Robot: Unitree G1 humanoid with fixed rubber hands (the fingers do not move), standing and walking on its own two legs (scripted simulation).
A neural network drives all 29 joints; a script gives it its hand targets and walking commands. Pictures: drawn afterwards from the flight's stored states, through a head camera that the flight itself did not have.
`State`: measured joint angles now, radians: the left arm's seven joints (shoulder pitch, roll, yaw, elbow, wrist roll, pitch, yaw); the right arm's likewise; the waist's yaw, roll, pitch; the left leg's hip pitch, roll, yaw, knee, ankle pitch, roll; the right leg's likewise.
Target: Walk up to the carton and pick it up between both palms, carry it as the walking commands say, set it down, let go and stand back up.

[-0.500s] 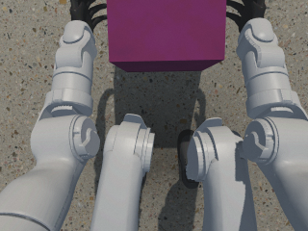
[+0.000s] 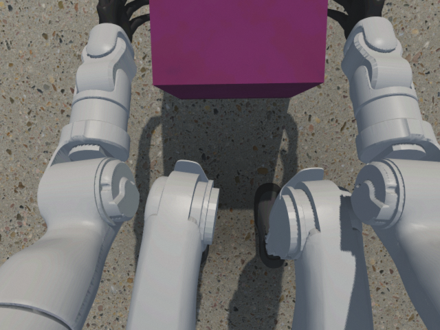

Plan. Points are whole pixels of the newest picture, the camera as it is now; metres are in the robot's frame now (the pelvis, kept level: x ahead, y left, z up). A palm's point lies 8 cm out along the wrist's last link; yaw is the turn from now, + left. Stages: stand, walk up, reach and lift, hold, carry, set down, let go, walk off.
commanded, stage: set down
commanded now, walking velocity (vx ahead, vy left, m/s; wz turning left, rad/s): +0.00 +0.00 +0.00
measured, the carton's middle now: (235, 25) +0.57 +0.02 -0.24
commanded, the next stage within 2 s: none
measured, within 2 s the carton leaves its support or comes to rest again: neither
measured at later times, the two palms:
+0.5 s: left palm (120, 25) +0.53 +0.19 -0.14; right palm (357, 22) +0.54 -0.15 -0.14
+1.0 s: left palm (116, 67) +0.48 +0.22 -0.19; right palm (362, 54) +0.50 -0.18 -0.18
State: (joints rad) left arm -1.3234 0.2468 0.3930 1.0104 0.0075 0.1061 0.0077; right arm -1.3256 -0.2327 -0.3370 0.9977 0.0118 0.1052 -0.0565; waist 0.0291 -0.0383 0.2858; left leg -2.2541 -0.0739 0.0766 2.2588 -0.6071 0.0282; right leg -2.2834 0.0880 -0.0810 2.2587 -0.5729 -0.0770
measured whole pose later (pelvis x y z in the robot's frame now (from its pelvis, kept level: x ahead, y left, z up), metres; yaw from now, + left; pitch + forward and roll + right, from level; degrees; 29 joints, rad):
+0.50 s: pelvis +0.00 +0.00 +0.00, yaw -1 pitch +34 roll +1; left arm -1.34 0.28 0.34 1.06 -0.04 0.05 0.02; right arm -1.36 -0.24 -0.30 1.06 0.03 0.05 -0.06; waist 0.02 -0.04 0.32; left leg -2.25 -0.06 0.08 2.27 -0.61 0.05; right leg -2.27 0.08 -0.08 2.27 -0.58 -0.07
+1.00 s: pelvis -0.02 +0.01 -0.01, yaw +0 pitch +27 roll +0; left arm -1.28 0.39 0.08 1.01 -0.28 0.09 0.09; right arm -1.34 -0.42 -0.03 1.06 0.29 0.10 -0.10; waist 0.03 -0.02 0.52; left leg -2.20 -0.03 0.10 2.28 -0.56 0.08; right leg -2.21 0.05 -0.09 2.28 -0.54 -0.06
